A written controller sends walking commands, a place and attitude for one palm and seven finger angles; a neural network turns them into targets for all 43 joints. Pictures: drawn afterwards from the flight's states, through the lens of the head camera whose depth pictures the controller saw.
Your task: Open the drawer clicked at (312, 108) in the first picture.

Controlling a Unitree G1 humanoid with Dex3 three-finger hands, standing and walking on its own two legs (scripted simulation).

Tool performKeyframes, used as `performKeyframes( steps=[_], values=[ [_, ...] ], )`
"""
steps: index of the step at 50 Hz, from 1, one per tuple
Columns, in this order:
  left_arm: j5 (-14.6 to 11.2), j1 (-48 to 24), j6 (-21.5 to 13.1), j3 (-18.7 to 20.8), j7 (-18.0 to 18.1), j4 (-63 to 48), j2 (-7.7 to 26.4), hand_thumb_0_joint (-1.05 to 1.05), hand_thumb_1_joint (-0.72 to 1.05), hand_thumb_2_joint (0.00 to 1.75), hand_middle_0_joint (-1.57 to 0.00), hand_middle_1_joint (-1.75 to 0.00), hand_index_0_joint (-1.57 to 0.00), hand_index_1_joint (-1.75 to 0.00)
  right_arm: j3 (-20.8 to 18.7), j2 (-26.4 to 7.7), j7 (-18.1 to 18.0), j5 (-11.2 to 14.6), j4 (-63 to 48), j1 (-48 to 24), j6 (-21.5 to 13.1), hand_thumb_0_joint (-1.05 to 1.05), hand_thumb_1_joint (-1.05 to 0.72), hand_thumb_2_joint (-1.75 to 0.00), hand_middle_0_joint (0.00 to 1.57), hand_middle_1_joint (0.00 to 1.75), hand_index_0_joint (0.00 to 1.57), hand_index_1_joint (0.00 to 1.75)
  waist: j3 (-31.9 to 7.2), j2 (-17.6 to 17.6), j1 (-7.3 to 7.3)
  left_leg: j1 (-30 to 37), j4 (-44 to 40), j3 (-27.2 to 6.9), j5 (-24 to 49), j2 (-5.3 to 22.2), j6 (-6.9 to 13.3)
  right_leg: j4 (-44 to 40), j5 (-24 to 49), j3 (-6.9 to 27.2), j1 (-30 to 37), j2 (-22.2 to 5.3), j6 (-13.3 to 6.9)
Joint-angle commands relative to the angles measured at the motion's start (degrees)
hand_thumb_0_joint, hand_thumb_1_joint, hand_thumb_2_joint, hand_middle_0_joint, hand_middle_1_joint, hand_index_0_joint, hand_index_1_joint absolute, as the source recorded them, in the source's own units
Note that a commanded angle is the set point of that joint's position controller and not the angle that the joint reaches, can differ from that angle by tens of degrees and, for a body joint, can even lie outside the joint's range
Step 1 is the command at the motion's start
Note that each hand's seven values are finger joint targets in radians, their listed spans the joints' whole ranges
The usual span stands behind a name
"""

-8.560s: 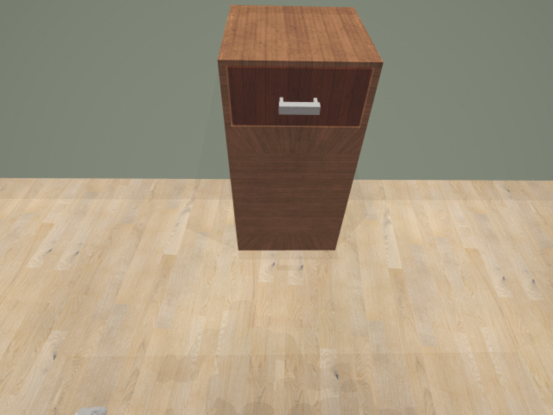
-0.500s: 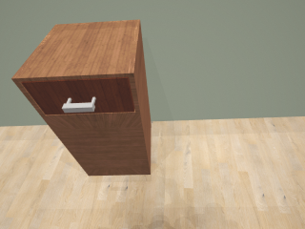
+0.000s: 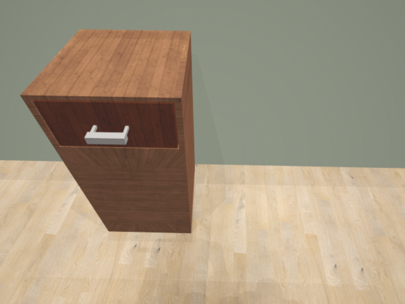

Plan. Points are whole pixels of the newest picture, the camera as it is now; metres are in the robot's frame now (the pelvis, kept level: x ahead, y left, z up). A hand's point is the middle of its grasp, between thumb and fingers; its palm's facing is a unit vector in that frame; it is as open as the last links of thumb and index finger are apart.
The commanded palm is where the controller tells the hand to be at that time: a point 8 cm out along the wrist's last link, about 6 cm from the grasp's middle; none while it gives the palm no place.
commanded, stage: look again from close up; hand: left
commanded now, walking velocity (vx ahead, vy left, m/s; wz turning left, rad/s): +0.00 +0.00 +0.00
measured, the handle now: (108, 133) +0.56 +0.32 -0.03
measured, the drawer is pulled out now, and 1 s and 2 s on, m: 0.00 0.00 0.00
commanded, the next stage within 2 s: shuffle to correct the standing spot in 0.48 s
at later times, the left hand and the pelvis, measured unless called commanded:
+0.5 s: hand out of the picture +0.00 +0.23 -0.18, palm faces +0.02 -0.98 -0.20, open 7.4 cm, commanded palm none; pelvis -0.01 +0.05 -0.01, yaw +0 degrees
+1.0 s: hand out of the picture -0.01 +0.23 -0.20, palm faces +0.08 -0.98 -0.16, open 7.4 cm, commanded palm none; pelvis +0.04 +0.07 -0.01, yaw +1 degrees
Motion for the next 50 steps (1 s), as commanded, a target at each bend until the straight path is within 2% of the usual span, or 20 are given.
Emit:
performKeyframes(
  steps=[1, 2, 3, 5, 7, 8, 9, 12, 18, 29, 36, 39, 42, 43, 44, 45, 46, 47, 48, 50],
  values=[
    [0.9, 7.9, -3.8, 1.5, 2.6, -2.7, 9.5, 0.0, 0.9, 0.9, -0.2, -0.3, -0.2, -0.3, -0.9, -3.9, 0.2, 0.8, -7.4, 1.4, -1.1, 0.0, -0.9, -0.9, 0.2, 0.3, 0.2, 0.3, -0.4, -4.5, -0.71, -10.4, 14.8, -1.9, -8.6, 0.6, 2.1, -2.6, 34.5, 15.6, 3.7, -17.1, 2.8],
    [0.8, 5.0, -4.1, 1.3, 2.1, -3.9, 10.0, 0.0, 0.9, 0.9, -0.2, -0.3, -0.2, -0.3, -0.8, -3.9, 0.7, 0.8, -7.4, 2.2, -0.6, 0.0, -0.9, -0.9, 0.2, 0.3, 0.2, 0.3, -3.5, -3.4, -1.29, -8.5, 15.9, -1.4, -9.0, 1.1, 2.3, -3.0, 24.0, 14.8, 2.5, -17.5, -1.7],
    [0.9, 3.0, -3.9, 1.2, 1.7, -5.1, 9.0, 0.0, 0.9, 0.9, -0.2, -0.3, -0.2, -0.3, -0.9, -3.8, 0.8, 0.7, -7.9, 3.0, -0.8, 0.0, -0.9, -0.9, 0.2, 0.3, 0.2, 0.3, -4.1, -4.4, -1.98, -6.9, 14.1, -0.6, -7.9, 0.1, 2.4, -2.9, 13.8, 12.6, -0.2, -15.2, -3.6],
    [0.6, 2.0, -3.5, 1.0, 1.3, -5.5, 7.2, 0.0, 0.9, 0.9, -0.2, -0.3, -0.2, -0.3, -0.4, -3.8, 0.7, 0.4, -6.9, 5.4, -1.5, 0.0, -0.9, -0.9, 0.2, 0.3, 0.2, 0.3, -1.4, -2.3, -2.71, -2.5, 5.5, -0.7, -0.6, -0.2, 2.5, -1.1, 5.2, 10.2, -5.3, -12.0, -2.9],
    [0.3, 2.5, -2.8, 0.6, 1.0, -5.3, 5.5, 0.0, 0.9, 0.9, -0.2, -0.3, -0.2, -0.3, -0.4, -5.6, 0.5, 0.0, -6.8, 6.4, -2.2, 0.0, -0.9, -0.9, 0.2, 0.3, 0.2, 0.3, 1.8, 1.2, -1.64, -5.6, 2.8, -4.0, 6.5, 3.4, 4.0, 1.7, 1.0, 7.0, -5.6, -7.7, -0.7],
    [0.4, 3.1, -2.5, 0.4, 0.9, -5.0, 5.1, 0.0, 0.9, 0.9, -0.2, -0.3, -0.2, -0.3, -0.3, -6.1, 0.4, 0.0, -6.8, 5.1, -2.5, 0.0, -0.9, -0.9, 0.2, 0.3, 0.2, 0.3, 2.4, 5.2, -0.78, -7.5, 1.7, -5.3, 9.2, 3.9, 4.3, 3.0, 2.1, 6.1, -3.7, -7.0, 0.0],
    [0.3, 4.0, -2.3, 0.3, 0.8, -4.6, 5.2, 0.0, 0.9, 0.9, -0.2, -0.3, -0.2, -0.3, -0.2, -6.2, 0.2, 0.1, -7.2, 3.9, -2.6, 0.0, -0.9, -0.9, 0.2, 0.3, 0.2, 0.3, 2.6, 5.2, -0.16, -8.3, 0.8, -5.5, 9.5, 4.1, 4.5, 3.4, 2.8, 5.8, -2.3, -6.8, 0.3],
    [0.4, 3.9, -1.8, 0.0, 0.6, -4.3, 5.2, 0.0, 0.9, 0.9, -0.2, -0.3, -0.2, -0.3, -0.1, -7.1, 0.0, 0.2, -7.3, 3.5, -2.5, 0.0, -0.9, -0.9, 0.2, 0.3, 0.2, 0.3, 5.1, 1.0, 0.0, -10.3, -1.5, -6.2, 4.8, 3.7, 4.8, 3.0, 1.4, 5.5, -1.9, -6.7, 0.9],
    [0.5, 4.3, -1.1, -0.1, 0.5, -4.7, 5.3, 0.0, 0.9, 0.9, -0.2, -0.3, -0.2, -0.3, 0.0, -8.0, 0.0, 0.1, -6.4, 3.3, -2.6, 0.0, -0.9, -0.9, 0.2, 0.3, 0.2, 0.3, 6.5, 1.8, 0.54, -12.2, -5.8, -7.6, -2.2, 3.7, 5.2, 3.0, 0.2, 4.3, -1.5, -6.8, 1.6],
    [0.4, 4.3, -1.4, -0.1, 0.4, -4.1, 5.6, 0.0, 0.9, 0.9, -0.2, -0.3, -0.2, -0.3, 0.3, -8.0, -0.1, 0.3, -4.5, 3.4, -2.9, 0.0, -0.9, -0.9, 0.2, 0.3, 0.2, 0.3, 3.4, 0.4, 0.25, -7.4, -3.6, -5.8, 6.7, 2.9, 5.3, 2.1, 4.4, 4.7, -0.3, -7.8, 1.9],
    [1.4, 5.7, -1.2, 0.8, -0.3, -4.2, 5.5, 0.0, 0.9, 0.9, -0.2, -0.3, -0.2, -0.3, -0.3, -8.8, 0.6, -0.1, -5.0, 3.7, -1.6, 0.0, -0.9, -0.9, 0.2, 0.3, 0.2, 0.3, 8.2, 1.7, 0.66, -12.6, -4.1, -6.5, -13.4, 2.5, 6.9, 5.2, -9.5, 4.6, -3.3, -7.1, 0.1],
    [1.4, 7.6, -1.7, 1.4, -0.4, -4.1, 6.1, 0.0, 0.9, 0.9, -0.2, -0.3, -0.2, -0.3, -0.4, -7.9, 0.8, -0.1, -5.8, 3.4, -1.9, 0.0, -0.9, -0.9, 0.2, 0.3, 0.2, 0.3, 8.2, -2.0, 1.41, -14.4, 1.0, -4.4, -10.4, 0.6, 6.8, 3.6, -10.8, 8.2, -2.1, -9.1, -1.2],
    [1.1, 12.2, -2.3, 2.8, 0.1, -3.2, 9.2, 0.0, 0.9, 0.9, -0.2, -0.3, -0.2, -0.3, -0.3, -6.1, 0.8, -0.1, -7.2, 2.6, -2.0, 0.0, -0.9, -0.9, 0.2, 0.3, 0.2, 0.3, 6.1, -12.6, 2.07, -19.6, 15.1, 2.2, -7.8, -3.7, 4.5, -3.0, -4.2, 20.3, 4.0, -18.7, -5.7],
    [1.1, 12.2, -2.5, 3.1, 0.4, -3.2, 9.4, 0.0, 0.9, 0.9, -0.2, -0.3, -0.2, -0.3, -0.2, -5.6, 0.7, -0.2, -7.5, 1.9, -2.1, 0.0, -0.9, -0.9, 0.2, 0.3, 0.2, 0.3, 5.9, -13.1, 1.87, -19.3, 16.1, 2.1, -8.7, -2.8, 4.1, -3.6, 1.6, 21.7, 3.4, -21.1, -7.2],
    [1.2, 10.3, -2.4, 3.1, 0.7, -3.8, 9.0, 0.0, 0.9, 0.9, -0.2, -0.3, -0.2, -0.3, 0.0, -5.1, 0.7, 0.0, -7.2, 2.1, -2.2, 0.0, -0.9, -0.9, 0.2, 0.3, 0.2, 0.3, 5.7, -10.9, 0.98, -15.7, 12.6, 1.4, -8.1, -1.8, 4.0, -1.8, 7.6, 18.4, 1.2, -20.6, -7.2],
    [1.2, 7.3, -2.0, 3.0, 0.8, -4.5, 8.2, 0.0, 0.9, 0.9, -0.2, -0.3, -0.2, -0.3, 0.1, -4.4, 0.7, 0.3, -6.1, 4.2, -2.3, 0.0, -0.9, -0.9, 0.2, 0.3, 0.2, 0.3, 5.0, -8.1, -0.85, -8.2, 4.3, 1.0, -1.8, -1.0, 4.0, 2.3, 11.7, 12.1, -2.9, -17.2, -4.8],
    [1.0, 5.8, -1.6, 2.3, 0.7, -5.0, 6.0, 0.0, 0.9, 0.9, -0.2, -0.3, -0.2, -0.3, 0.0, -5.6, 0.6, 0.3, -4.4, 6.9, -2.8, 0.0, -0.9, -0.9, 0.2, 0.3, 0.2, 0.3, 3.8, -0.3, -1.41, -2.0, 1.1, -2.5, 15.6, 1.6, 4.8, 9.6, 13.8, 5.2, -5.0, -10.6, -1.3],
    [0.7, 5.8, -1.3, 1.6, 0.9, -5.3, 3.7, 0.0, 0.9, 0.9, -0.2, -0.3, -0.2, -0.3, -0.5, -7.9, 0.0, 0.2, -3.2, 9.4, -3.1, 0.0, -0.9, -0.9, 0.2, 0.3, 0.2, 0.3, 2.2, 8.2, -1.43, 3.3, 2.5, -7.4, 40.1, 7.5, 7.2, 14.3, 5.0, 0.8, -8.5, -6.8, 2.0],
    [0.4, 5.3, -1.0, 1.1, 1.4, -5.2, 3.1, 0.0, 0.9, 0.9, -0.2, -0.3, -0.2, -0.3, -0.4, -8.4, -0.8, 0.5, -2.7, 9.8, -3.0, 0.0, -0.9, -0.9, 0.2, 0.3, 0.2, 0.3, 1.5, 13.3, -1.31, 8.0, 2.6, -9.8, 62.1, 10.8, 9.1, 16.7, -8.3, 0.3, -12.0, -5.5, 3.5],
    [0.1, 3.9, -0.5, 1.1, 1.8, -5.5, 3.8, 0.0, 0.9, 0.9, -0.2, -0.3, -0.2, -0.3, -0.7, -9.0, -1.5, 0.7, -3.0, 9.5, -2.6, 0.0, -0.9, -0.9, 0.2, 0.3, 0.2, 0.3, 0.4, 8.6, -1.41, 12.9, 2.5, -9.7, 74.8, 12.7, 11.1, 22.3, -17.9, 2.0, -15.3, -5.6, 3.5]
  ],
)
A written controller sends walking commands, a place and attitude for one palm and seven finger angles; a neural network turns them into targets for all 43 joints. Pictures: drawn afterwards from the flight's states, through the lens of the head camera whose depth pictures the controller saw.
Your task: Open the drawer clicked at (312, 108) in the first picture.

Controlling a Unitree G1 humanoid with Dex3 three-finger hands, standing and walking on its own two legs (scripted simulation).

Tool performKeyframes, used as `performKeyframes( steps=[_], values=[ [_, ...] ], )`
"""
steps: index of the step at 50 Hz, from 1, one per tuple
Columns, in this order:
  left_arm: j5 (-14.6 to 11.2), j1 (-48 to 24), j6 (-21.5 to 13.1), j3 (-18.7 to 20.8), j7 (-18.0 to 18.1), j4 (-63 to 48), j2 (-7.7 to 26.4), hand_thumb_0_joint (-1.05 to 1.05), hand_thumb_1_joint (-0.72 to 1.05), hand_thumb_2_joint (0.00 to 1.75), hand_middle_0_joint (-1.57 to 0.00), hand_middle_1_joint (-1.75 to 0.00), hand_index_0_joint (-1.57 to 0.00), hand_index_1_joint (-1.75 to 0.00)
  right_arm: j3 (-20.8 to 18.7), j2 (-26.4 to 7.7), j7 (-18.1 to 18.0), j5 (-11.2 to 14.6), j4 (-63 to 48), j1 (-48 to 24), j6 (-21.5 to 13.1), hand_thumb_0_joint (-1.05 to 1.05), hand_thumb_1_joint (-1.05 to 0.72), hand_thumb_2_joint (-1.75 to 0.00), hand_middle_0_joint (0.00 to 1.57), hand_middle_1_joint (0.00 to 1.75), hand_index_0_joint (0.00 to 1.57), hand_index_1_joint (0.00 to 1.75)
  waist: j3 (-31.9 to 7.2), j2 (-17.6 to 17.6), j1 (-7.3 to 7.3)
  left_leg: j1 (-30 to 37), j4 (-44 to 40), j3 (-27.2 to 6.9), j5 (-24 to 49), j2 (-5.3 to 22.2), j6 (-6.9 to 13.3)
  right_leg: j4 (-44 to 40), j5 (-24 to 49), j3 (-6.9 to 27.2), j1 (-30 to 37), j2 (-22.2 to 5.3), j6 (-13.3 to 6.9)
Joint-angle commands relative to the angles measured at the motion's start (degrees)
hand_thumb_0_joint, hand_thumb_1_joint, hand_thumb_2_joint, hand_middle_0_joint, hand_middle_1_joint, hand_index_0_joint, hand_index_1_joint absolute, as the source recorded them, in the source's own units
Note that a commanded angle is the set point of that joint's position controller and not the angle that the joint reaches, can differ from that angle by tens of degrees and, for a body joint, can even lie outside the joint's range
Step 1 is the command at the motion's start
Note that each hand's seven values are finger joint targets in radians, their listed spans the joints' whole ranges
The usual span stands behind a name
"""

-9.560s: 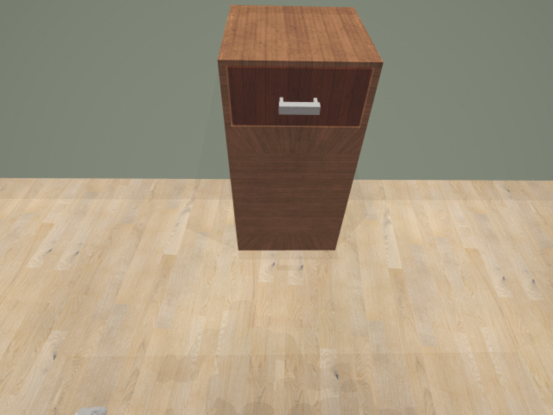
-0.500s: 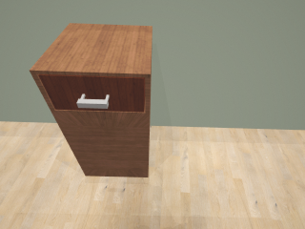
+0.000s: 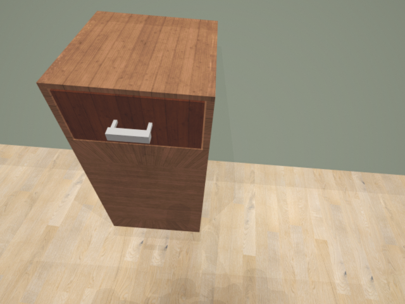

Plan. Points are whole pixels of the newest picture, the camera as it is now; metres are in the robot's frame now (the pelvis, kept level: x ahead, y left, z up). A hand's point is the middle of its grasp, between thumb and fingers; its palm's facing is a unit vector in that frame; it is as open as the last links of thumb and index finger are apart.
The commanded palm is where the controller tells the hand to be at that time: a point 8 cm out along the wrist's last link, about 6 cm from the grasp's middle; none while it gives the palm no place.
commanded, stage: come to a stop and stand still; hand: left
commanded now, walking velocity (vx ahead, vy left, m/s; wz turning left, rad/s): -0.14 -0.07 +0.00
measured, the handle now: (130, 129) +0.53 +0.24 -0.01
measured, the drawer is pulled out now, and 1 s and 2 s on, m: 0.00 0.00 0.00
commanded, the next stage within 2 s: look again from close up in 0.90 s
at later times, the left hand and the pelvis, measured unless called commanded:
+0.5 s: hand out of the picture +0.07 +0.15 -0.16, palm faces +0.03 -0.98 -0.22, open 7.3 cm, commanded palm none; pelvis +0.01 -0.03 +0.01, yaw +0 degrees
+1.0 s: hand out of the picture -0.04 +0.09 -0.16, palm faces +0.07 -0.99 -0.13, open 7.4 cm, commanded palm none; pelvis +0.00 -0.06 +0.01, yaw +1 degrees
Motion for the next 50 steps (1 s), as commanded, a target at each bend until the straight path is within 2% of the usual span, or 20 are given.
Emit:
performKeyframes(
  steps=[1, 3, 6, 7, 9, 10, 11, 12, 13, 14, 15, 17, 19, 21, 32, 38, 41, 43, 49, 50],
  values=[
    [-0.5, -0.9, -0.4, 0.6, 0.9, -3.8, 3.5, 0.0, 0.9, 0.9, -0.2, -0.3, -0.2, -0.3, -1.3, -7.5, -1.8, 0.5, -0.1, 7.8, -0.1, 0.0, -0.9, -0.9, 0.2, 0.3, 0.2, 0.3, -0.8, 10.5, -2.13, 15.3, -7.0, -12.6, 80.4, 17.8, 5.2, 8.4, -7.4, 0.6, -11.6, 0.0, -0.6],
    [-0.4, -1.7, -0.2, 0.8, 0.6, -3.8, 3.1, 0.0, 0.9, 0.9, -0.2, -0.3, -0.2, -0.3, -1.5, -7.1, -1.8, 0.4, -1.3, 4.8, 0.2, 0.0, -0.9, -0.9, 0.2, 0.3, 0.2, 0.3, 0.4, 7.5, -1.56, 12.4, -8.2, -10.6, 73.0, 16.8, 5.6, 5.8, -3.3, 0.0, -9.6, -0.4, -0.6],
    [-0.3, -1.6, 0.1, 0.9, 0.3, -4.0, 2.4, 0.0, 0.9, 0.9, -0.2, -0.3, -0.2, -0.3, -1.9, -7.1, -1.7, 0.2, -2.0, 2.3, 0.3, 0.0, -0.9, -0.9, 0.2, 0.3, 0.2, 0.3, 0.3, 6.5, -0.71, 8.3, -8.8, -9.1, 63.7, 15.6, 4.8, 0.6, 3.4, -0.6, -5.2, 0.2, -0.8],
    [-0.2, -1.1, 0.0, 1.0, 0.2, -4.0, 2.7, 0.0, 0.9, 0.9, -0.2, -0.3, -0.2, -0.3, -2.1, -7.1, -1.7, 0.2, -2.1, 1.8, 0.3, 0.0, -0.9, -0.9, 0.2, 0.3, 0.2, 0.3, 0.0, 7.3, -0.33, 8.3, -8.5, -8.4, 62.3, 15.3, 4.2, -1.0, 5.2, -0.8, -4.6, 0.4, -0.9],
    [0.0, -1.1, -0.4, 1.3, 0.2, -4.3, 3.7, 0.0, 0.9, 0.9, -0.2, -0.3, -0.2, -0.3, -2.3, -6.5, -1.6, 0.2, -2.1, 1.3, 0.4, 0.0, -0.9, -0.9, 0.2, 0.3, 0.2, 0.3, -0.2, 5.8, 0.21, 6.2, -6.1, -8.4, 56.1, 13.8, 2.4, -6.6, 11.6, 0.0, -1.0, 0.1, -1.4],
    [0.1, 0.0, -0.8, 1.4, 0.2, -4.1, 4.6, 0.0, 0.9, 0.9, -0.2, -0.3, -0.2, -0.3, -2.3, -6.0, -1.5, 0.3, -2.2, 1.0, 0.3, 0.0, -0.9, -0.9, 0.2, 0.3, 0.2, 0.3, -1.4, 4.0, 0.71, 3.3, -4.2, -7.7, 48.7, 11.9, 0.9, -8.7, 22.3, 2.2, 2.8, -1.3, -2.0],
    [0.0, 0.9, -1.1, 1.5, 0.2, -3.8, 6.1, 0.0, 0.9, 0.9, -0.2, -0.3, -0.2, -0.3, -2.3, -5.4, -1.3, 0.3, -2.6, 1.3, 0.3, 0.0, -0.9, -0.9, 0.2, 0.3, 0.2, 0.3, -2.9, 0.9, 0.25, -0.4, -3.0, -6.1, 36.1, 9.0, -0.8, -7.5, 35.6, 6.2, 6.6, -4.6, -3.5],
    [-0.3, -0.2, -1.3, 1.1, 0.2, -4.2, 6.4, 0.0, 0.9, 0.9, -0.2, -0.3, -0.2, -0.3, -2.1, -4.5, -1.1, 0.5, -2.3, 2.0, 0.7, 0.0, -0.9, -0.9, 0.2, 0.3, 0.2, 0.3, -2.6, -0.8, -1.04, -2.3, -4.2, -5.8, 24.0, 7.2, -2.0, -7.1, 39.8, 8.6, 6.7, -7.7, -5.6],
    [-0.3, -1.5, -1.4, 1.0, 0.2, -4.4, 7.0, 0.0, 0.9, 0.9, -0.2, -0.3, -0.2, -0.3, -1.8, -3.5, -0.9, 0.5, -1.7, 2.6, 1.1, 0.0, -0.9, -0.9, 0.2, 0.3, 0.2, 0.3, -2.6, -5.5, -1.56, -2.9, -4.8, -5.2, 17.5, 6.4, -2.6, -7.5, 40.9, 9.0, 6.8, -8.4, -6.5],
    [-0.4, -2.3, -1.4, 0.7, 0.2, -4.6, 6.6, 0.0, 0.9, 0.9, -0.2, -0.3, -0.2, -0.3, -1.6, -3.3, -0.8, 0.4, -1.2, 2.9, 1.1, 0.0, -0.9, -0.9, 0.2, 0.3, 0.2, 0.3, -2.6, -6.6, -1.8, -2.0, -6.1, -5.2, 16.2, 6.4, -2.8, -8.0, 40.1, 8.3, 5.8, -8.1, -6.6],
    [-0.5, -3.5, -1.3, 0.6, 0.2, -5.0, 6.3, 0.0, 0.9, 0.9, -0.2, -0.3, -0.2, -0.3, -1.4, -3.4, -0.7, 0.4, -0.6, 2.9, 0.9, 0.0, -0.9, -0.9, 0.2, 0.3, 0.2, 0.3, -2.3, -4.8, -1.93, -1.2, -7.8, -5.7, 19.1, 7.1, -2.7, -7.9, 38.0, 7.0, 5.5, -6.8, -5.9],
    [-0.6, -4.1, -1.1, 0.3, 0.1, -5.2, 5.4, 0.0, 0.9, 0.9, -0.2, -0.3, -0.2, -0.3, -1.1, -3.9, -0.8, 0.1, 0.3, 1.8, 0.4, 0.0, -0.9, -0.9, 0.2, 0.3, 0.2, 0.3, -0.8, 1.2, -1.29, 0.2, -10.3, -6.9, 26.8, 8.8, -2.2, -7.7, 31.5, 5.0, 4.3, -3.8, -4.1],
    [-0.7, -4.3, -1.2, 0.4, 0.0, -5.0, 5.7, 0.0, 0.9, 0.9, -0.2, -0.3, -0.2, -0.3, -0.9, -4.5, -0.9, 0.1, 0.7, 1.7, 0.1, 0.0, -0.9, -0.9, 0.2, 0.3, 0.2, 0.3, -1.2, 2.3, -1.0, 0.8, -10.4, -6.8, 31.0, 9.4, -2.0, -8.1, 29.7, 4.4, 5.4, -3.1, -3.7],
    [-0.7, -4.0, -1.2, 0.4, -0.1, -4.5, 5.8, 0.0, 0.9, 0.9, -0.2, -0.3, -0.2, -0.3, -0.7, -4.6, -1.0, 0.1, 0.9, 1.8, -0.1, 0.0, -0.9, -0.9, 0.2, 0.3, 0.2, 0.3, -1.7, 2.2, -0.88, 1.3, -10.8, -6.5, 29.8, 9.4, -2.0, -9.0, 29.1, 4.5, 6.1, -3.1, -3.7],
    [-0.7, -2.3, -1.6, -0.3, -0.4, -2.7, 5.1, 0.0, 0.9, 0.9, -0.2, -0.3, -0.2, -0.3, 0.2, -3.5, -0.7, 0.2, 2.3, 3.0, 0.4, 0.0, -0.9, -0.9, 0.2, 0.3, 0.2, 0.3, 2.7, 1.4, -1.0, -2.1, -13.2, -6.1, 14.2, 8.6, -2.6, -14.8, 22.2, 5.3, 6.0, -3.0, -4.2],
    [-0.8, -0.4, -2.0, -0.6, -0.5, -1.8, 4.7, 0.0, 0.9, 0.9, -0.2, -0.3, -0.2, -0.3, 0.3, -3.2, -0.6, 0.3, 2.7, 4.1, 0.5, 0.0, -0.9, -0.9, 0.2, 0.3, 0.2, 0.3, 2.6, 2.1, -1.17, -1.7, -13.1, -5.8, 12.4, 8.2, -2.7, -16.3, 20.2, 6.0, 5.3, -2.9, -4.3],
    [-0.8, 0.5, -2.2, -0.7, -0.5, -1.2, 4.4, 0.0, 0.9, 0.9, -0.2, -0.3, -0.2, -0.3, 0.3, -2.9, -0.7, 0.3, 2.9, 4.8, 0.5, 0.0, -0.9, -0.9, 0.2, 0.3, 0.2, 0.3, 1.8, 1.3, -1.22, -1.5, -12.9, -5.8, 12.3, 8.1, -2.7, -16.6, 20.2, 6.1, 5.8, -2.9, -4.4],
    [-0.8, 1.2, -2.0, -0.8, -0.4, -0.9, 3.8, 0.0, 0.9, 0.9, -0.2, -0.3, -0.2, -0.3, 0.5, -2.4, -0.7, 0.3, 3.1, 4.9, 0.7, 0.0, -0.9, -0.9, 0.2, 0.3, 0.2, 0.3, 3.8, 1.9, -1.09, -2.4, -13.1, -5.7, 10.6, 7.9, -2.8, -17.5, 16.7, 6.3, 4.4, -2.7, -4.4],
    [-0.7, 2.7, -2.2, -0.7, -0.4, -0.1, 2.9, 0.0, 0.9, 0.9, -0.2, -0.3, -0.2, -0.3, 0.5, -1.4, -0.8, 0.3, 3.2, 6.6, 0.7, 0.0, -0.9, -0.9, 0.2, 0.3, 0.2, 0.3, 3.8, 1.5, -1.25, -2.8, -12.7, -5.6, 9.7, 7.6, -2.8, -18.4, 13.5, 6.6, 3.9, -2.4, -4.4],
    [0.0, 6.7, -3.5, 0.1, 2.1, 2.0, 6.6, 0.0, 0.9, 0.9, -0.2, -0.3, -0.2, -0.3, -0.9, -5.0, -0.2, 0.9, -0.6, -1.8, -0.1, 0.0, -0.9, -0.9, 0.2, 0.3, 0.2, 0.3, 5.4, 0.2, 1.74, -8.0, 0.0, -0.6, 6.8, 7.2, -5.2, -15.4, 49.1, 9.7, 4.9, -5.9, 1.3]
  ],
)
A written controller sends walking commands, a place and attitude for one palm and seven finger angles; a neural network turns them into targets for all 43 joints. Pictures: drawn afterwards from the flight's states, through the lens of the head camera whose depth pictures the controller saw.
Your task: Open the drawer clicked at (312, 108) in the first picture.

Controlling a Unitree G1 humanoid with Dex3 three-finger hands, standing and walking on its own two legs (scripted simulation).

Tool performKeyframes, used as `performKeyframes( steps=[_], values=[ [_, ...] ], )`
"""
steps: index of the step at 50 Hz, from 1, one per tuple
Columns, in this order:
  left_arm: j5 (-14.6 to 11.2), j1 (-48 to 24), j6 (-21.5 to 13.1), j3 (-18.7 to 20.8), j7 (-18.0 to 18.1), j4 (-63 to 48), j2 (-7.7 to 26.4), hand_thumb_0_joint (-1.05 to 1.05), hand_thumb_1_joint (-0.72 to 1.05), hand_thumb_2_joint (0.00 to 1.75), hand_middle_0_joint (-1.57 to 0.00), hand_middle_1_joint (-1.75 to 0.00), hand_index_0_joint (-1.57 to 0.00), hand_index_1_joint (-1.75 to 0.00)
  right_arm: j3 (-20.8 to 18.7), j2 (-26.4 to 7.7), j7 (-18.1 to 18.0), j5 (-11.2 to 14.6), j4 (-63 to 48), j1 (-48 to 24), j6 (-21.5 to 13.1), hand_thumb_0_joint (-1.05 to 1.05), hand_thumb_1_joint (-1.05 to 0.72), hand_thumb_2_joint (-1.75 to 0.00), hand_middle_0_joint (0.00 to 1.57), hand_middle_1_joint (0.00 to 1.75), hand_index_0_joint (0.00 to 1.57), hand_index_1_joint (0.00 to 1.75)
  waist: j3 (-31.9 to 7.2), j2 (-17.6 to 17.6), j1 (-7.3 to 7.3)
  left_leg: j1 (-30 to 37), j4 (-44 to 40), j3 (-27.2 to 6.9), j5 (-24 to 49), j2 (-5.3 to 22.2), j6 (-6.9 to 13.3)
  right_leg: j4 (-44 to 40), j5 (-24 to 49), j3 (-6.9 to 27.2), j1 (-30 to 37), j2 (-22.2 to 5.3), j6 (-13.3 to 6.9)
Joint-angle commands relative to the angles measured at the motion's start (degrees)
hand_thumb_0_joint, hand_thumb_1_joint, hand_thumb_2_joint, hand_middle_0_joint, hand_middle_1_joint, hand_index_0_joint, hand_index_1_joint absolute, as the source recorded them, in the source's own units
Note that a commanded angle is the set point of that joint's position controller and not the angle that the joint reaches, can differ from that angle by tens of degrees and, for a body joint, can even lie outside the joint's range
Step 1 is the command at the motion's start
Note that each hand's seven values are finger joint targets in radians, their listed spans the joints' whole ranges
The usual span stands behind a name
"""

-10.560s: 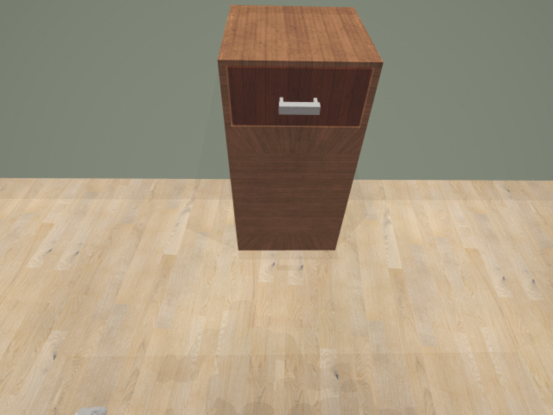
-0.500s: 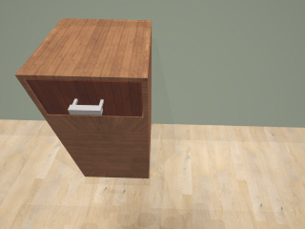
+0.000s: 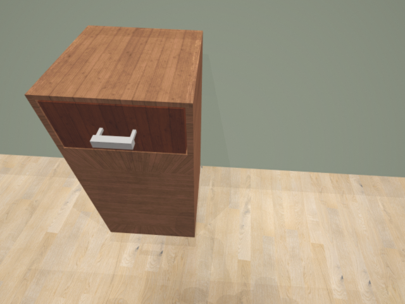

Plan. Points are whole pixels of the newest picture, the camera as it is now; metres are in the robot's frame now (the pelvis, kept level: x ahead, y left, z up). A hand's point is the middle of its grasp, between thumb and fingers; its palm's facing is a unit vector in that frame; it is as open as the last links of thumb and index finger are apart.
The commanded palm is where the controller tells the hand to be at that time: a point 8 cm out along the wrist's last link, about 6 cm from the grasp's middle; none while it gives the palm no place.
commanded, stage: look again from close up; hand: left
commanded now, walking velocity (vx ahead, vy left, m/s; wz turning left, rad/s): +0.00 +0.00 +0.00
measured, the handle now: (115, 137) +0.53 +0.29 -0.02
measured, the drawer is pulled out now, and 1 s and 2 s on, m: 0.00 0.00 0.00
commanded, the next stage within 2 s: raise the hand with hooked fingers in 0.48 s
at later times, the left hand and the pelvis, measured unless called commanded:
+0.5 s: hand out of the picture -0.01 +0.21 -0.17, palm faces +0.03 -0.98 -0.21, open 7.4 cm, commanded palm none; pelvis -0.01 +0.04 +0.00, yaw +0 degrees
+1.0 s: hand (97, 290) +0.16 +0.22 -0.06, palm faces -0.08 -0.22 -0.97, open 8.6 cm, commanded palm +0.14 +0.25 -0.01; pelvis -0.01 +0.03 -0.03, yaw -5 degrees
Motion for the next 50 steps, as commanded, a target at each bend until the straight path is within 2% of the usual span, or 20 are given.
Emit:
performKeyframes(
  steps=[1, 3, 7, 8, 11, 28, 29, 30, 31, 32, 33, 34, 36, 38, 39, 41, 43, 45, 47, 50],
  values=[
    [0.6, 7.3, -2.5, 2.7, 2.5, -1.8, 10.7, 0.0, 0.9, 0.9, -0.2, -0.3, -0.2, -0.3, -1.9, -3.8, -0.2, 0.9, -7.2, 2.4, 0.0, 0.0, -0.9, -0.9, 0.2, 0.3, 0.2, 0.3, -1.5, -1.6, -1.18, -12.2, 12.2, -1.7, -7.3, 1.3, 0.7, -4.5, 33.5, 17.7, 7.2, -16.5, 4.3],
    [0.7, 2.2, -2.6, 2.3, 1.5, -3.8, 9.3, 0.0, 0.9, 0.9, -0.2, -0.3, -0.2, -0.3, -1.8, -3.3, 0.5, 0.6, -7.5, 4.2, 0.8, 0.0, -0.9, -0.9, 0.2, 0.3, 0.2, 0.3, -4.0, -1.3, -2.5, -8.9, 14.0, -1.9, -6.7, 1.8, 1.5, -7.9, 3.3, 17.3, 1.0, -16.0, -3.4],
    [0.4, -0.8, -1.6, 2.0, 0.7, -4.4, 6.4, 0.0, 0.9, 0.9, -0.2, -0.3, -0.2, -0.3, -1.4, -3.5, 0.8, -0.3, -6.5, 8.1, 0.0, 0.0, -0.9, -0.9, 0.2, 0.3, 0.2, 0.3, 3.8, 3.0, -3.13, -7.6, 2.6, -3.9, 2.1, 3.3, 2.8, -5.1, -10.0, 10.2, -7.9, -9.5, -1.5],
    [0.2, -0.4, -1.2, 1.8, 0.5, -4.1, 6.2, 0.0, 0.9, 0.9, -0.2, -0.3, -0.2, -0.3, -1.2, -4.1, 0.7, -0.3, -6.7, 6.7, -0.2, 0.0, -0.9, -0.9, 0.2, 0.3, 0.2, 0.3, 5.1, 6.3, -2.04, -11.0, 0.2, -5.7, 2.2, 3.9, 3.2, -3.5, -8.2, 9.6, -5.6, -8.0, -0.6],
    [0.0, 1.1, -1.0, 1.5, 0.1, -3.4, 5.7, 0.0, 0.9, 0.9, -0.2, -0.3, -0.2, -0.3, -1.0, -5.2, 0.4, -0.2, -7.4, 5.3, -0.6, 0.0, -0.9, -0.9, 0.2, 0.3, 0.2, 0.3, 5.7, 1.1, -0.66, -15.0, -2.8, -6.6, 0.5, 4.1, 3.6, -2.2, -3.5, 8.7, 0.2, -7.4, 0.4],
    [-0.1, 0.9, -0.6, 1.1, 0.2, -2.9, 5.7, 0.0, 0.9, 0.9, -0.2, -0.3, -0.2, -0.3, -0.2, -6.6, 0.2, -0.2, -4.0, 5.2, -1.3, 0.0, -0.9, -0.9, 0.2, 0.3, 0.2, 0.3, 4.7, 1.7, -0.25, -11.5, -6.9, -6.8, 5.6, 4.6, 3.7, -0.1, 4.3, 7.2, 2.9, -7.7, 1.4],
    [0.5, 5.2, -1.3, 1.2, 2.6, -0.7, 9.1, 0.0, 0.9, 0.9, -0.2, -0.3, -0.2, -0.3, -1.0, -8.9, 0.7, 0.8, -8.0, -2.1, -1.5, 0.0, -0.9, -0.9, 0.2, 0.3, 0.2, 0.3, 6.4, -8.5, 2.37, -14.0, 4.0, -3.2, 12.3, 5.6, 1.9, 1.7, 25.4, 8.6, 1.2, -10.4, 2.4],
    [9.7, -43.2, -11.1, 0.2, 2.8, -85.9, 26.4, 0.0, 0.88, 0.89, -0.2, -0.32, -0.2, -0.32, -1.4, -19.1, -1.9, 3.4, -28.1, -3.0, -9.9, 0.0, -0.9, -0.9, 0.2, 0.3, 0.2, 0.3, -22.9, 12.2, -4.78, -0.3, -2.3, -4.0, 17.4, -0.3, 3.6, 5.8, 13.4, 13.0, 6.8, -3.0, 1.4],
    [11.5, -18.0, -6.1, 1.8, 7.9, -72.6, 23.6, 0.0, 0.85, 0.88, -0.2, -0.33, -0.2, -0.33, -1.5, -15.0, -3.8, 3.1, -26.5, -8.7, -15.6, 0.0, -0.9, -0.9, 0.2, 0.3, 0.2, 0.3, -20.9, 19.6, 0.68, 1.9, -2.5, -3.6, 23.1, 1.2, 1.2, 8.6, 0.5, 7.5, 1.1, -2.4, -0.1],
    [10.7, -3.4, 2.5, -3.2, 10.9, -67.3, 12.7, 0.0, 0.83, 0.87, -0.21, -0.34, -0.21, -0.34, -2.7, -12.2, -3.7, 4.2, -25.8, -8.1, -17.4, 0.0, -0.9, -0.9, 0.2, 0.3, 0.2, 0.3, -10.9, 15.5, -0.47, -6.1, -5.6, -5.1, 14.7, 1.5, -1.7, 11.1, -6.2, 4.7, -5.2, -1.8, 1.0],
    [13.8, -0.9, 4.0, -7.3, 11.3, -65.6, 7.2, 0.0, 0.81, 0.86, -0.21, -0.36, -0.21, -0.36, -2.2, -11.9, -3.6, 4.1, -24.8, -6.8, -18.2, 0.0, -0.9, -0.9, 0.2, 0.3, 0.2, 0.3, -6.2, 10.1, -1.11, -8.7, -3.6, -4.2, 11.5, 0.9, -1.0, 10.0, -4.8, 3.4, -7.5, -1.4, 1.8],
    [17.8, -4.4, 3.4, -6.4, 12.4, -69.2, 10.7, 0.0, 0.78, 0.85, -0.21, -0.37, -0.21, -0.37, -2.7, -14.3, -3.3, 3.3, -27.6, -9.9, -18.7, 0.0, -0.9, -0.9, 0.2, 0.3, 0.2, 0.3, -0.1, 6.5, -1.68, -13.0, -1.3, -5.9, 6.6, -0.1, 0.0, 7.9, -3.8, 4.9, -10.0, -1.0, 1.1],
    [30.3, -1.2, 2.4, -5.3, 15.6, -68.3, 14.1, 0.0, 0.74, 0.83, -0.21, -0.4, -0.21, -0.4, -3.0, -16.3, -2.0, 0.0, -31.4, -11.0, -16.9, 0.0, -0.9, -0.9, 0.2, 0.3, 0.2, 0.3, -2.6, -3.0, -2.2, -17.7, 3.8, -7.1, 4.3, -1.1, 1.4, 8.2, -5.7, 5.9, -12.8, -0.5, 0.4],
    [41.2, 9.8, 2.2, -4.5, 18.8, -66.6, 13.0, 0.0, 0.69, 0.81, -0.22, -0.43, -0.22, -0.43, -4.7, -15.8, 0.3, -1.5, -37.8, -13.3, -13.3, 0.0, -0.9, -0.9, 0.2, 0.3, 0.2, 0.3, -6.9, -6.7, 1.34, -18.6, 6.9, -5.0, 4.2, -2.8, 1.0, 7.7, -12.7, 7.8, -12.3, -0.1, -0.2],
    [45.8, 17.2, 2.1, -5.2, 20.1, -63.1, 11.0, 0.0, 0.67, 0.8, -0.22, -0.45, -0.22, -0.45, -5.1, -15.7, 1.5, -1.9, -39.9, -15.1, -10.7, 0.0, -0.9, -0.9, 0.2, 0.3, 0.2, 0.3, -4.1, -9.9, 2.97, -21.2, 7.7, -4.0, 3.3, -2.7, 0.8, 7.7, -14.4, 7.9, -13.9, 0.2, -0.6],
    [52.4, 25.4, 1.0, -4.8, 21.4, -62.7, 9.9, 0.0, 0.62, 0.78, -0.22, -0.48, -0.22, -0.48, -5.6, -16.0, 4.0, -2.6, -43.9, -18.6, -4.8, 0.0, -0.9, -0.9, 0.2, 0.3, 0.2, 0.3, -2.7, -11.4, 5.07, -23.7, 9.6, -1.8, 5.0, -3.0, 0.9, 8.2, -9.6, 9.5, -13.1, 0.4, -1.4],
    [56.0, 25.4, -1.9, -1.7, 22.5, -66.3, 12.7, 0.0, 0.57, 0.76, -0.22, -0.51, -0.22, -0.51, -5.0, -15.5, 6.1, -1.5, -46.7, -21.0, -0.5, 0.0, -0.9, -0.9, 0.2, 0.3, 0.2, 0.3, -6.8, -10.9, 6.87, -25.5, 10.5, -1.1, 7.6, -3.3, 0.6, 11.1, -3.5, 10.9, -9.9, 0.2, -1.6],
    [59.3, 23.5, -3.7, 1.5, 24.7, -70.9, 15.9, 0.0, 0.53, 0.74, -0.23, -0.54, -0.23, -0.54, -4.8, -14.7, 7.2, -1.4, -48.7, -23.0, 1.6, 0.0, -0.9, -0.9, 0.2, 0.3, 0.2, 0.3, -9.5, -4.6, 7.84, -23.6, 12.1, -0.7, 11.3, -3.4, 0.6, 13.5, 2.3, 11.8, -9.4, 0.3, -1.9],
    [62.3, 18.0, -4.1, 5.3, 27.9, -74.9, 19.9, 0.0, 0.48, 0.72, -0.23, -0.57, -0.23, -0.57, -4.6, -14.1, 7.5, -2.2, -48.8, -22.3, 3.5, 0.0, -0.9, -0.9, 0.2, 0.3, 0.2, 0.3, -11.9, -1.6, 7.94, -23.5, 14.3, -1.6, 12.4, -4.0, 0.6, 15.6, 4.6, 13.6, -11.0, 0.6, -1.9],
    [65.5, 7.8, -4.5, 5.8, 31.5, -79.0, 20.9, 0.0, 0.41, 0.69, -0.24, -0.62, -0.24, -0.62, -5.1, -13.4, 7.4, -3.3, -48.9, -20.2, 4.0, 0.0, -0.9, -0.9, 0.2, 0.3, 0.2, 0.3, -18.2, 0.6, 5.66, -19.6, 19.1, -2.8, 13.6, -3.7, 1.1, 17.4, 5.4, 17.1, -17.8, 0.2, -1.7]
  ],
)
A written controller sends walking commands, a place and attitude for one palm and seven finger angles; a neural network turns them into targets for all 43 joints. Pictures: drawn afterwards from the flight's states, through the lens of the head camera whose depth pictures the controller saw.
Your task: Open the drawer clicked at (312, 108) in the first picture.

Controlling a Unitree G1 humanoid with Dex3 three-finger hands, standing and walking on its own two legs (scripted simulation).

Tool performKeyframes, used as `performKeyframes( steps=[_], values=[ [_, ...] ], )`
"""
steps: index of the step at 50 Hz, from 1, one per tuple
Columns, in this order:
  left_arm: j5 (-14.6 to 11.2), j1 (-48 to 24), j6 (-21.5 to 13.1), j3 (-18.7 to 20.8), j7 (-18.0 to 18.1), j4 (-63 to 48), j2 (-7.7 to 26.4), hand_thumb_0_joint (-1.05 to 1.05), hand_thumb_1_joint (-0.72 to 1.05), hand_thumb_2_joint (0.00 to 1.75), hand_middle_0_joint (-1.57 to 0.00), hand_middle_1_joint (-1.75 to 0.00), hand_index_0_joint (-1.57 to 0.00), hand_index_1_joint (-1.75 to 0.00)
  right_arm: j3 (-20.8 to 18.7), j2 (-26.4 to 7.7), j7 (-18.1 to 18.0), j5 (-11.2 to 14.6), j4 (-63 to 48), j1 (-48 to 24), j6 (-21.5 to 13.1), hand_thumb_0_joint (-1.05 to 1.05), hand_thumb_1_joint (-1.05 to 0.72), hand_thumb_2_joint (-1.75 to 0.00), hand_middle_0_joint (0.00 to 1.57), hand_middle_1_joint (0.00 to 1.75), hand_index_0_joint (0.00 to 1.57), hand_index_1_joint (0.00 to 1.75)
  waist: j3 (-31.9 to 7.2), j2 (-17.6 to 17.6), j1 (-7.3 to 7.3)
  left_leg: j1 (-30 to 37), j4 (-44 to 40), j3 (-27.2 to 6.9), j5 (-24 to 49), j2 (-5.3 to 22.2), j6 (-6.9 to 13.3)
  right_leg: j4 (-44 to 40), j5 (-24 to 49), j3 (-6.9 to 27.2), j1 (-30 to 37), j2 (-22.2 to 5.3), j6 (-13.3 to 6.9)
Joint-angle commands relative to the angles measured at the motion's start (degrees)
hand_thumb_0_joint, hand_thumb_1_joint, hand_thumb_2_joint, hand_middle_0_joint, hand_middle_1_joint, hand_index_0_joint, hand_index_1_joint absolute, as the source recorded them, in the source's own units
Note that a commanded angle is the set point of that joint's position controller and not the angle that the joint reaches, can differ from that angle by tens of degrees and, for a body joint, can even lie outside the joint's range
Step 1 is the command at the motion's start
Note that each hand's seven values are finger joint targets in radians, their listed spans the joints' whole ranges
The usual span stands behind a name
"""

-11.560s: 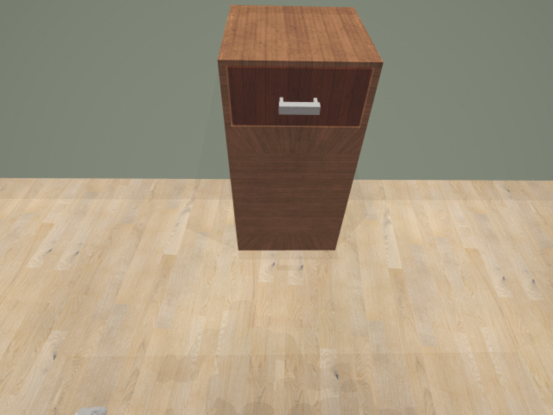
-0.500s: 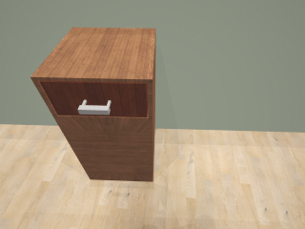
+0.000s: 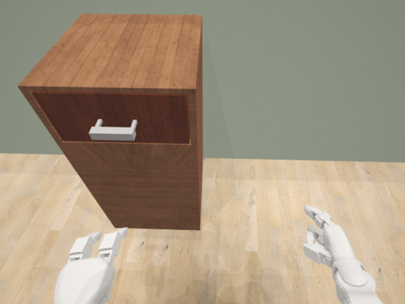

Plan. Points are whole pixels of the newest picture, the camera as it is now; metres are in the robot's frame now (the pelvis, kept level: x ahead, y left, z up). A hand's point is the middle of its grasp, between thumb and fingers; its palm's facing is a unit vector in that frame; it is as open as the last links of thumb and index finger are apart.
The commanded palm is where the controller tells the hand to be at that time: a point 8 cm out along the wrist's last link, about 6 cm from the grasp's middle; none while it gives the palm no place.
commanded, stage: raise the hand with hooked fingers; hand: left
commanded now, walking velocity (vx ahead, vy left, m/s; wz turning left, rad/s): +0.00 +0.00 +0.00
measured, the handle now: (115, 128) +0.51 +0.31 +0.01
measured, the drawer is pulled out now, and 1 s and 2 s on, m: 0.00 0.00 0.00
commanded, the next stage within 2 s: move the hooked fingers above the handle in 1.48 s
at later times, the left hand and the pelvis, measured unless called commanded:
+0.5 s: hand (90, 229) +0.23 +0.25 +0.03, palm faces -0.01 -0.09 -1.00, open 11.6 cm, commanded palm +0.21 +0.25 +0.10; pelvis +0.02 -0.01 +0.01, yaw +2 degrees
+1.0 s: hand (73, 176) +0.29 +0.27 +0.11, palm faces +0.08 -0.06 -0.99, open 13.8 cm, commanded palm +0.26 +0.27 +0.17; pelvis +0.01 +0.02 +0.03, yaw +4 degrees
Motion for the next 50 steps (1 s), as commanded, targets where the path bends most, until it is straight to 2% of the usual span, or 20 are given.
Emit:
performKeyframes(
  steps=[1, 2, 4, 5, 6, 7, 10, 12, 14, 16, 17, 18, 22, 24, 29, 31, 35, 39, 41, 50],
  values=[
    [4.5, -8.6, -0.6, 10.0, 6.7, -14.2, 11.1, 0.0, 0.39, 0.68, -0.24, -0.63, -0.24, -0.63, -0.5, -2.4, 0.1, -1.0, -6.9, -2.1, 0.2, 0.0, -0.9, -0.9, 0.2, 0.3, 0.2, 0.3, -12.1, 2.8, 0.57, 1.6, 2.1, -9.5, 21.7, -2.5, -1.0, -2.6, 13.3, 10.3, 3.8, 0.7, -3.2],
    [4.4, -15.9, -0.8, 10.5, 7.1, -17.4, 12.8, 0.0, 0.36, 0.67, -0.24, -0.64, -0.24, -0.64, -0.7, -2.5, -0.6, -1.6, -5.7, -1.7, 0.7, 0.0, -0.9, -0.9, 0.2, 0.3, 0.2, 0.3, -13.0, 2.9, -0.93, 1.9, 3.6, -10.4, 21.1, -2.7, -0.7, -2.0, 13.4, 10.5, 2.7, 0.5, -2.9],
    [2.8, -18.1, -0.8, 9.0, 6.4, -16.9, 12.4, 0.0, 0.32, 0.65, -0.24, -0.68, -0.24, -0.68, -0.7, -2.6, -1.2, -1.3, -5.5, -1.4, 0.2, 0.0, -0.9, -0.9, 0.2, 0.3, 0.2, 0.3, -14.5, 5.2, -2.64, 4.3, 5.5, -10.1, 19.1, -2.8, -0.3, -2.5, 10.8, 9.8, -0.4, -0.1, -2.4],
    [1.7, -19.5, -0.8, 8.4, 5.5, -17.8, 12.7, 0.0, 0.29, 0.64, -0.24, -0.69, -0.24, -0.69, -0.6, -2.8, -1.6, -1.2, -5.4, -1.3, 0.1, 0.0, -0.9, -0.9, 0.2, 0.3, 0.2, 0.3, -14.4, 6.0, -3.07, 4.0, 5.5, -9.8, 18.8, -2.9, -0.1, -2.9, 11.2, 9.0, 0.5, -0.2, -2.2],
    [1.0, -20.1, -0.4, 8.2, 4.5, -17.4, 13.4, 0.0, 0.27, 0.63, -0.25, -0.7, -0.25, -0.7, -0.4, -2.9, -1.8, -1.2, -5.0, -1.3, 0.1, 0.0, -0.9, -0.9, 0.2, 0.3, 0.2, 0.3, -13.8, 6.4, -3.47, 4.0, 5.3, -9.7, 19.3, -2.9, -0.1, -3.2, 12.2, 8.5, 1.1, -0.1, -2.1],
    [-0.2, -20.8, 0.7, 7.2, 3.4, -17.4, 12.3, 0.0, 0.25, 0.62, -0.25, -0.72, -0.25, -0.72, 0.0, -2.8, -2.1, -1.2, -4.7, -1.7, 0.4, 0.0, -0.9, -0.9, 0.2, 0.3, 0.2, 0.3, -12.2, 6.6, -3.92, 3.6, 4.8, -9.9, 19.5, -2.9, 0.2, -3.6, 13.0, 7.6, 2.1, 0.2, -2.0],
    [-2.0, -17.1, 4.2, 6.2, -1.2, -13.5, 12.3, 0.0, 0.18, 0.59, -0.25, -0.76, -0.25, -0.76, 0.9, -2.0, -2.8, -0.4, -4.4, -2.0, 0.8, 0.0, -0.9, -0.9, 0.2, 0.3, 0.2, 0.3, -10.6, 3.2, -2.72, 0.6, 0.8, -8.9, 19.7, -2.3, 0.4, -5.7, 17.4, 5.0, 11.6, -0.1, -1.0],
    [-3.4, -13.3, 6.3, 6.7, -4.1, -12.0, 12.2, 0.0, 0.13, 0.57, -0.25, -0.8, -0.25, -0.8, 1.8, -1.7, -3.2, 0.3, -4.4, -2.8, 0.9, 0.0, -0.9, -0.9, 0.2, 0.3, 0.2, 0.3, -9.5, 1.1, -1.23, -0.9, -1.7, -8.9, 21.2, -2.3, 0.3, -6.7, 20.8, 5.2, 16.9, 0.0, -0.9],
    [-4.3, -10.4, 6.7, 7.8, -6.5, -11.9, 13.3, 0.0, 0.08, 0.55, -0.26, -0.82, -0.26, -0.82, 2.4, -1.5, -3.5, 0.8, -4.3, -2.4, 0.6, 0.0, -0.9, -0.9, 0.2, 0.3, 0.2, 0.3, -9.3, -1.1, 0.14, -1.5, -4.3, -8.7, 21.8, -2.0, 0.0, -7.5, 22.9, 4.8, 21.3, -0.5, -0.7],
    [-4.6, -9.6, 6.2, 9.3, -7.7, -11.5, 14.5, 0.0, 0.04, 0.53, -0.26, -0.86, -0.26, -0.86, 2.6, -1.4, -3.7, 0.9, -3.7, -1.9, 0.2, 0.0, -0.9, -0.9, 0.2, 0.3, 0.2, 0.3, -7.8, -2.8, 0.67, -2.2, -6.1, -8.4, 22.0, -1.8, 0.0, -8.3, 25.3, 5.1, 23.7, -0.9, -0.4],
    [-4.7, -9.4, 6.0, 11.2, -7.8, -12.1, 15.6, 0.0, 0.01, 0.52, -0.26, -0.87, -0.26, -0.87, 2.7, -1.8, -3.8, 0.7, -3.5, -2.3, 0.2, 0.0, -0.9, -0.9, 0.2, 0.3, 0.2, 0.3, -8.1, -2.2, 1.48, -2.2, -6.8, -8.4, 22.2, -1.9, 0.0, -8.6, 25.7, 5.6, 25.3, -0.9, -0.5],
    [-4.5, -10.5, 5.5, 11.2, -7.7, -13.4, 15.7, 0.0, -0.01, 0.51, -0.27, -0.88, -0.27, -0.88, 2.6, -1.6, -3.9, 0.8, -3.5, -2.1, 0.1, 0.0, -0.9, -0.9, 0.2, 0.3, 0.2, 0.3, -8.5, -1.1, 1.43, -1.7, -7.3, -8.3, 22.4, -1.9, 0.0, -8.8, 26.4, 5.7, 25.8, -1.3, -0.5],
    [-4.7, -15.8, 3.9, 13.3, -6.4, -14.8, 16.8, 0.0, -0.1, 0.47, -0.27, -0.94, -0.27, -0.94, 1.3, -2.1, -4.3, 0.8, -2.4, -1.1, -0.2, 0.0, -0.9, -0.9, 0.2, 0.3, 0.2, 0.3, -9.7, -2.1, 0.65, -1.0, -8.1, -8.7, 21.8, -2.3, 0.3, -9.7, 26.1, 5.4, 26.8, -1.6, -0.3],
    [-4.8, -17.8, 3.2, 12.6, -5.5, -15.2, 16.1, 0.0, -0.15, 0.45, -0.27, -0.98, -0.27, -0.98, 0.5, -2.2, -4.4, 1.0, -1.7, -0.2, -0.6, 0.0, -0.9, -0.9, 0.2, 0.3, 0.2, 0.3, -11.4, 1.4, 0.27, 1.0, -8.2, -8.7, 22.9, -2.5, 0.2, -9.5, 25.6, 4.6, 26.0, -1.7, -0.5],
    [-5.4, -23.7, 4.2, 11.1, -5.5, -14.7, 16.1, 0.0, -0.27, 0.4, -0.28, -1.05, -0.28, -1.05, -0.6, -2.9, -4.9, 1.7, -0.4, -0.1, -1.0, 0.0, -0.9, -0.9, 0.2, 0.3, 0.2, 0.3, -11.8, 2.3, -0.49, 4.8, -9.1, -8.6, 24.9, -2.2, 0.2, -10.4, 22.8, 2.3, 24.1, -1.5, -0.5],
    [-5.7, -26.5, 5.5, 9.9, -6.7, -14.0, 16.1, 0.0, -0.31, 0.38, -0.29, -1.08, -0.29, -1.08, -0.6, -3.3, -5.0, 2.2, -0.2, -0.5, -0.9, 0.0, -0.9, -0.9, 0.2, 0.3, 0.2, 0.3, -10.2, 2.9, -0.65, 6.2, -10.0, -8.6, 25.8, -1.8, 0.1, -11.2, 21.7, 1.5, 23.2, -1.4, -0.5],
    [-5.4, -32.5, 8.5, 8.6, -9.8, -13.6, 17.4, 0.0, -0.41, 0.34, -0.29, -1.14, -0.29, -1.14, 0.0, -3.3, -5.3, 2.9, -0.1, -1.5, -0.3, 0.0, -0.9, -0.9, 0.2, 0.3, 0.2, 0.3, -9.2, 4.2, 0.27, 9.2, -12.7, -9.0, 28.5, -1.2, -0.2, -12.5, 20.1, -0.1, 24.6, -1.2, -0.8],
    [-5.6, -38.1, 10.7, 7.8, -13.6, -10.9, 18.1, 0.0, -0.5, 0.3, -0.3, -1.2, -0.3, -1.2, 1.1, -3.0, -5.4, 3.5, 0.1, -2.0, 0.6, 0.0, -0.9, -0.9, 0.2, 0.3, 0.2, 0.3, -5.4, 3.3, 0.28, 10.1, -15.6, -9.1, 28.8, -0.9, -0.6, -14.7, 19.1, -0.9, 26.1, -1.0, -0.9],
    [-5.4, -41.5, 11.3, 7.3, -15.4, -10.1, 18.7, 0.0, -0.5, 0.3, -0.3, -1.2, -0.3, -1.2, 1.5, -3.0, -5.5, 3.6, 0.1, -2.1, 1.0, 0.0, -0.9, -0.9, 0.2, 0.3, 0.2, 0.3, -5.6, 3.7, 0.3, 11.2, -16.6, -8.9, 29.1, -0.9, -0.7, -15.5, 19.2, -1.2, 27.1, -0.9, -0.9],
    [-6.5, -54.6, 9.9, 6.4, -22.0, -6.8, 20.9, 0.0, -0.5, 0.3, -0.3, -1.2, -0.3, -1.2, 2.6, -2.8, -5.7, 3.8, 0.8, -1.6, 1.8, 0.0, -0.9, -0.9, 0.2, 0.3, 0.2, 0.3, -5.3, 4.1, -0.53, 13.8, -19.1, -9.3, 29.2, -0.9, -1.0, -18.5, 18.6, -2.3, 29.3, -0.6, -1.0]
  ],
)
